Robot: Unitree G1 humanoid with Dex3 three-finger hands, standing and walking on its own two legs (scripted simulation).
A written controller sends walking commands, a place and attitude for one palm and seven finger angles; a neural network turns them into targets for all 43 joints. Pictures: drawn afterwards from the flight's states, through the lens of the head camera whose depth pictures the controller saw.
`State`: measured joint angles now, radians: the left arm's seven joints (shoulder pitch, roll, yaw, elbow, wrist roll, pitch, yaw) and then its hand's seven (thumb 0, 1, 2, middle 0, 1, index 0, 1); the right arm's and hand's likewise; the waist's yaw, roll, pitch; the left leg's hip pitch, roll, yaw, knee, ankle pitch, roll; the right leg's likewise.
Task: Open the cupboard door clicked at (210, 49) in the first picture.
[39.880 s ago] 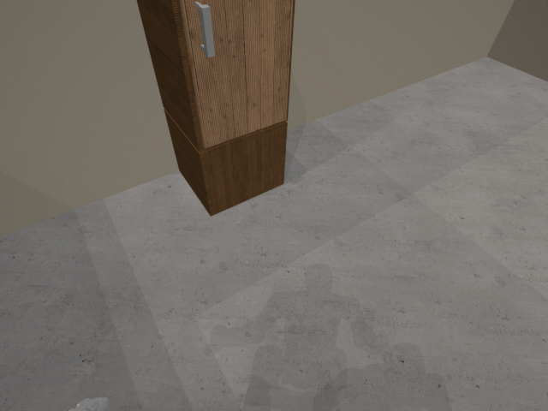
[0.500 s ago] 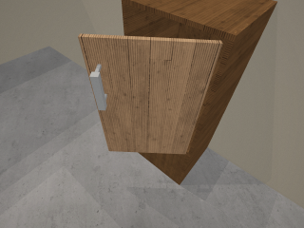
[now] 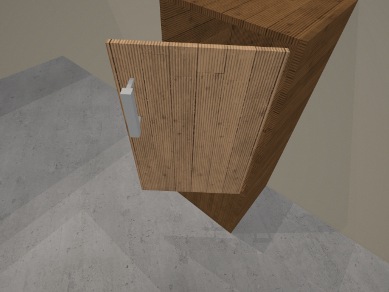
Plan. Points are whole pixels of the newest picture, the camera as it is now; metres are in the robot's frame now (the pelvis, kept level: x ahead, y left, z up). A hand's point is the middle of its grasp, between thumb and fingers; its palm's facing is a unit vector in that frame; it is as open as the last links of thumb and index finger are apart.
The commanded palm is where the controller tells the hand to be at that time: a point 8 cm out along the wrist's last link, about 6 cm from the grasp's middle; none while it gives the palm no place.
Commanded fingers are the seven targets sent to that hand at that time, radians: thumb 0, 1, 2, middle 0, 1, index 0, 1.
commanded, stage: raise the hand with hooked fingers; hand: left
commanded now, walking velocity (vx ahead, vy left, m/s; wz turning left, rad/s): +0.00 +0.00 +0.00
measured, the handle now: (133, 108) +0.50 +0.19 +0.09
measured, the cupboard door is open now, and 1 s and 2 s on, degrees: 38 38 38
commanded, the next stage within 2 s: none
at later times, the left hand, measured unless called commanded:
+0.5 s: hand (92, 287) +0.14 +0.20 -0.02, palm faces +0.12 -0.99 -0.06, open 9.3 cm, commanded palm +0.13 +0.25 -0.01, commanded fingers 0.00 0.25 0.62 -0.25 -0.72 -0.25 -0.72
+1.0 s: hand (73, 236) +0.20 +0.24 +0.04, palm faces +0.05 -1.00 -0.06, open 12.3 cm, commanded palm +0.18 +0.29 +0.05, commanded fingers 0.00 -0.34 0.37 -0.29 -1.10 -0.29 -1.10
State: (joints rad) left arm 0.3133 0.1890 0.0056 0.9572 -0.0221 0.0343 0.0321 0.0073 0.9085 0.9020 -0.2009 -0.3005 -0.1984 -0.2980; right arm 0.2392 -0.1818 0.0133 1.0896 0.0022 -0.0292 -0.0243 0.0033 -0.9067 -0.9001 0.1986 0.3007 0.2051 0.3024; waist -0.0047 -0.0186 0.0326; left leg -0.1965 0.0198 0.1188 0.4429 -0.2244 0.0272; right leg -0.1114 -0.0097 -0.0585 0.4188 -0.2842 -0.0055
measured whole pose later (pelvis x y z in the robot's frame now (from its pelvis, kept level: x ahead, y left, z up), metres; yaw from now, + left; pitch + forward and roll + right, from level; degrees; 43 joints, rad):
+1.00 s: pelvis -0.03 -0.01 -0.03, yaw +2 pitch +5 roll -1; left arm 0.19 0.33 0.31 0.17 -0.34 -0.29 -0.38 0.00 -0.11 0.47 -0.27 -0.95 -0.27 -0.95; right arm 0.28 -0.29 0.01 0.63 0.05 -0.27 -0.09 0.01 -0.90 -0.90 0.20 0.30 0.21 0.30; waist 0.00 0.03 -0.05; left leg -0.55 0.04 0.06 0.79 -0.33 0.03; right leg -0.44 -0.01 -0.10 0.77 -0.41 -0.02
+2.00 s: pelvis -0.03 -0.01 -0.01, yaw +2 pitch -1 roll -1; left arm -0.11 0.44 0.43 0.36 -0.32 -0.08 -0.47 -0.01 -0.50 0.30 -0.30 -1.20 -0.30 -1.20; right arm 0.27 -0.28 0.06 0.63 0.07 -0.25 -0.12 0.01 -0.90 -0.90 0.20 0.30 0.21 0.30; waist 0.01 0.04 -0.01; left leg -0.32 0.03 0.06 0.56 -0.23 0.02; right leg -0.22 0.00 -0.10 0.53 -0.31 -0.02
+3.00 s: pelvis -0.02 +0.00 -0.02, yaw +2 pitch +4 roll -1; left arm -0.48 0.47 0.39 0.74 -0.24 -0.15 -0.41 -0.01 -0.50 0.30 -0.30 -1.20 -0.30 -1.20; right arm 0.32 -0.29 0.04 0.66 0.06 -0.14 -0.10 0.01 -0.90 -0.90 0.20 0.30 0.21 0.30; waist -0.04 0.02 -0.04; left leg -0.44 0.03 0.08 0.62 -0.27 0.04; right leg -0.34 -0.01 -0.08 0.60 -0.34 -0.01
